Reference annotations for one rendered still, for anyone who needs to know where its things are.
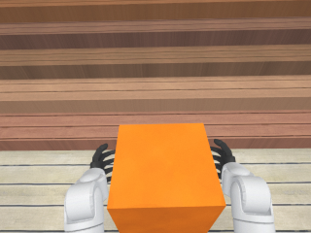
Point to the carton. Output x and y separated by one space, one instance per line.
164 180

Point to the robot left forearm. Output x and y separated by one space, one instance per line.
83 203

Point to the robot right forearm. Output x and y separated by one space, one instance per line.
250 198

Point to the robot left hand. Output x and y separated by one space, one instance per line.
98 157

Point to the robot right hand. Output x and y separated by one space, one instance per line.
225 155

